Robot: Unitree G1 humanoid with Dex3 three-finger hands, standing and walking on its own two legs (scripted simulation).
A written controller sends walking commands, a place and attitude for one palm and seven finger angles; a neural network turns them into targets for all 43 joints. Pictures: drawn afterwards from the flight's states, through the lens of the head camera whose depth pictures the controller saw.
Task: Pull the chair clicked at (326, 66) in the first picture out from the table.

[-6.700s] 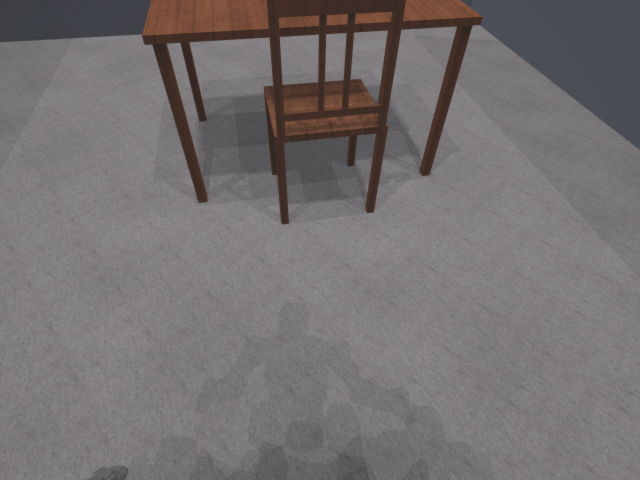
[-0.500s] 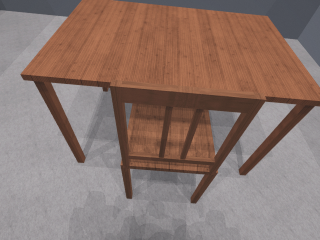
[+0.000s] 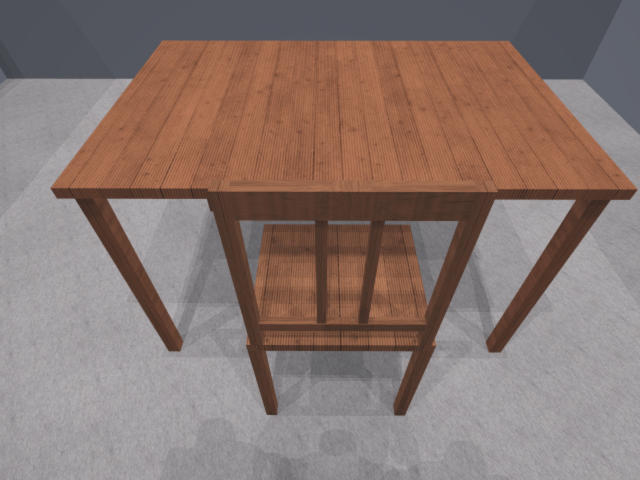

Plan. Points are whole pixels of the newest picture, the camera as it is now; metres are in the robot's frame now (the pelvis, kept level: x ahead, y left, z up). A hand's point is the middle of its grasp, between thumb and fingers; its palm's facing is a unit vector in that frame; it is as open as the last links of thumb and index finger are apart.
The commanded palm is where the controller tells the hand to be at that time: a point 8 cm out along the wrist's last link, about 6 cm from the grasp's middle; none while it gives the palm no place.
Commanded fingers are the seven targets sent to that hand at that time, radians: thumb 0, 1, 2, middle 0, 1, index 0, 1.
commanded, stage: come to a stop and stand still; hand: left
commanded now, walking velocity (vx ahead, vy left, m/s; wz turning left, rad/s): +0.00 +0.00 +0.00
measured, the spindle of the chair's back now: (321, 276) +0.48 +0.03 -0.09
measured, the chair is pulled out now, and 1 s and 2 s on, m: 0.00 0.00 0.00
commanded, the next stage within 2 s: look again from close up in 0.78 s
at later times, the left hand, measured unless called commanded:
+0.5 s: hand out of the picture -0.02 +0.12 -0.18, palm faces +0.06 -0.98 -0.16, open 7.4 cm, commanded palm none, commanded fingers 0.00 0.90 0.90 -0.20 -0.30 -0.20 -0.30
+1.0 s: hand out of the picture -0.01 +0.13 -0.18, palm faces +0.03 -0.98 -0.19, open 7.4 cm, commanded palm none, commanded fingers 0.00 0.90 0.90 -0.20 -0.30 -0.20 -0.30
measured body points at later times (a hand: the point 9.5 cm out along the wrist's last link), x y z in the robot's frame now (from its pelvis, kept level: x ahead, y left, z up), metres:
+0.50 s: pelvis +0.02 -0.03 +0.00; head +0.02 -0.04 +0.45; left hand -0.02 +0.17 -0.16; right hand -0.01 -0.23 -0.17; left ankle +0.03 +0.11 -0.74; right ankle -0.04 -0.10 -0.74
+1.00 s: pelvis +0.02 -0.03 +0.00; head +0.04 -0.03 +0.45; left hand -0.01 +0.18 -0.16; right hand +0.05 -0.26 -0.16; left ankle +0.03 +0.09 -0.74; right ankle -0.04 -0.10 -0.74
